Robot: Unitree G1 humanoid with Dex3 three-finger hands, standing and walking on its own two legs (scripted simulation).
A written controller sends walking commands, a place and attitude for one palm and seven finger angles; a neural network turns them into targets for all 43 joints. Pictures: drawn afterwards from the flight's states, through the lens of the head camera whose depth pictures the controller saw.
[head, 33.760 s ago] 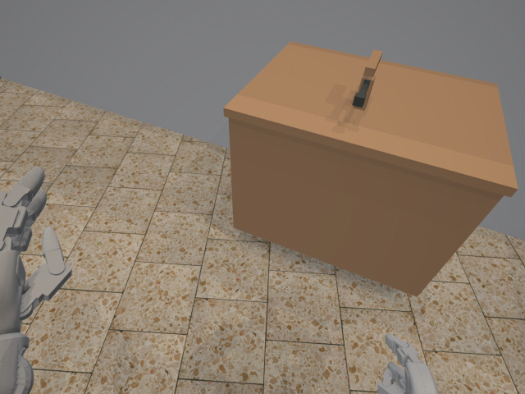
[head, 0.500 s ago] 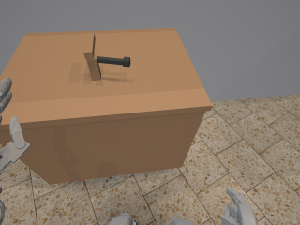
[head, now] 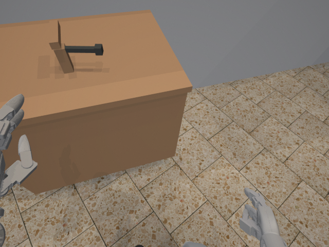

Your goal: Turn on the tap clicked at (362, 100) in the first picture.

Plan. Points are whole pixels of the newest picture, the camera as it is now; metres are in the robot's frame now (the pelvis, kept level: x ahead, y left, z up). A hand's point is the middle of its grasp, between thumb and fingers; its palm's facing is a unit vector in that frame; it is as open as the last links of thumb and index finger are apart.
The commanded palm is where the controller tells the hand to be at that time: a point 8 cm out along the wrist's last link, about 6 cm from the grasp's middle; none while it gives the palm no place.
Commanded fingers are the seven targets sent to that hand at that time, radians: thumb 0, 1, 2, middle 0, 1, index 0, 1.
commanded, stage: stop stepping back and stand still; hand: left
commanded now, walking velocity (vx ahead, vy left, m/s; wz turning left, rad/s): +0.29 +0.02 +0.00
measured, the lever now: (98, 49) +0.72 +0.27 +0.03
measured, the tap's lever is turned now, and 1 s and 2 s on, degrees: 75 75 75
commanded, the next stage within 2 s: stand and check the lever's angle in 0.88 s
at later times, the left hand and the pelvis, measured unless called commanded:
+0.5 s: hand out of the picture +0.10 +0.21 +0.17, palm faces +0.45 -0.78 -0.43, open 7.4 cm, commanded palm +0.04 +0.25 +0.17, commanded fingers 0.00 0.90 0.90 -0.20 -0.30 -0.20 -0.30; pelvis -0.10 -0.04 -0.01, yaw +4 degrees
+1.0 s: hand out of the picture +0.09 +0.23 +0.16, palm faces +0.53 -0.73 -0.43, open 7.4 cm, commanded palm +0.02 +0.25 +0.17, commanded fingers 0.00 0.90 0.90 -0.20 -0.30 -0.20 -0.30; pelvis -0.10 -0.05 -0.01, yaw +7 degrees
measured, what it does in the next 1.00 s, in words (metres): walks backwards: right foot, then left foot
